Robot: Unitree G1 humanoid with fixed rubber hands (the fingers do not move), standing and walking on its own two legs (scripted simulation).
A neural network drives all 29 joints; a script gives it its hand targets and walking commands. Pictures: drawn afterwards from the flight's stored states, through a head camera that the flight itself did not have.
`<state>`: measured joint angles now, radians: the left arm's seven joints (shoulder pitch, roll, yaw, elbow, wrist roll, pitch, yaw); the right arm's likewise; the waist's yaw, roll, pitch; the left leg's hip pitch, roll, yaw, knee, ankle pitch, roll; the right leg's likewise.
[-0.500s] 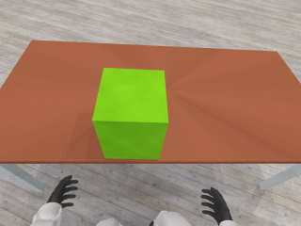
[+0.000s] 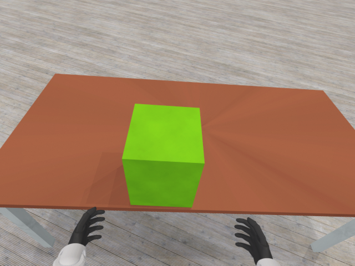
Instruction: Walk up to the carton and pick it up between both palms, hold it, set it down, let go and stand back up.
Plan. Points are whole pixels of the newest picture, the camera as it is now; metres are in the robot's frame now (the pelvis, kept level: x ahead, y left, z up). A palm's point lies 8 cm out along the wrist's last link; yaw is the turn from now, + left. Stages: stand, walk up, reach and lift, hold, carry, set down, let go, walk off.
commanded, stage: reach and lift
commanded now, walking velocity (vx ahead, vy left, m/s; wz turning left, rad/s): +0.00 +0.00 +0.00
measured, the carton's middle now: (164, 157) +0.44 +0.01 -0.07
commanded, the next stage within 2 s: none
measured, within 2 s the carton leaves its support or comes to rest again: neither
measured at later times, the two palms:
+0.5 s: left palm (79, 227) +0.23 +0.21 -0.05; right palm (252, 223) +0.22 -0.20 -0.05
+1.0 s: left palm (80, 195) +0.29 +0.22 -0.02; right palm (247, 194) +0.29 -0.20 -0.02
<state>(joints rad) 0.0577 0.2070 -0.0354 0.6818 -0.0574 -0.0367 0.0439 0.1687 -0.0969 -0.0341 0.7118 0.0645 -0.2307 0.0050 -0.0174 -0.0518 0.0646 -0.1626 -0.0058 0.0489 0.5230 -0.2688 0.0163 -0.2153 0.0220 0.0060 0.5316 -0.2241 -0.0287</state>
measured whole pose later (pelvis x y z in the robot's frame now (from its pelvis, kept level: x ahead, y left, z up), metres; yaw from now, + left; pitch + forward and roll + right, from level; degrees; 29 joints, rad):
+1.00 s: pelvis +0.05 +0.01 +0.00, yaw +1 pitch -2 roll -1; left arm -0.03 0.22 -0.07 0.72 -0.18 -0.41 0.04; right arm -0.05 -0.15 0.02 0.82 0.21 -0.50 -0.02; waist -0.01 0.00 0.03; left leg -0.15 0.00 0.03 0.52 -0.33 0.01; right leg -0.18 0.03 -0.01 0.48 -0.27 -0.02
